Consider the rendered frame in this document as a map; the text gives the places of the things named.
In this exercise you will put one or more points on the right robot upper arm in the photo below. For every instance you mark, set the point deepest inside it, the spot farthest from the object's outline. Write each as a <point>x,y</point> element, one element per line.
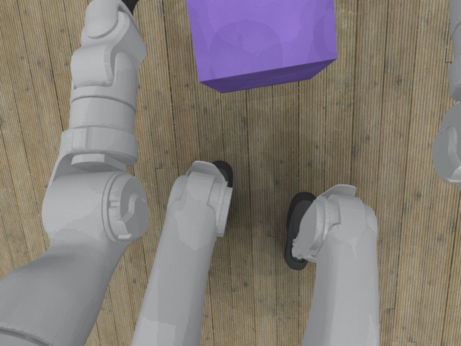
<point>446,147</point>

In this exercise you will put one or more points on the robot left forearm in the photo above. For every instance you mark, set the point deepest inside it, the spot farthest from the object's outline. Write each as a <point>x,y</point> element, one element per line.
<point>104,70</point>

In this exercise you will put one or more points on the left robot shin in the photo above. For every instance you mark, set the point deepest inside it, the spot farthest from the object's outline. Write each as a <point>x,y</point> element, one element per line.
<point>198,166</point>

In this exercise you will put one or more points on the left robot hand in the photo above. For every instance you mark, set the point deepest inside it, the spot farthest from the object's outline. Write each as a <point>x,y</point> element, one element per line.
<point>130,4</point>

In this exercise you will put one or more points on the carton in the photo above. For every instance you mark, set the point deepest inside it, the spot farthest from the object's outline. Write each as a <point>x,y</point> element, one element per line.
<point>247,44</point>

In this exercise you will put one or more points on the robot right thigh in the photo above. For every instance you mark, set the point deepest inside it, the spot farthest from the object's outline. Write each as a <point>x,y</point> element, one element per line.
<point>345,304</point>

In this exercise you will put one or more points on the left robot upper arm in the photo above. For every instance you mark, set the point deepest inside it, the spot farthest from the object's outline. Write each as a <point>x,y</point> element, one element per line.
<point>90,220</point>

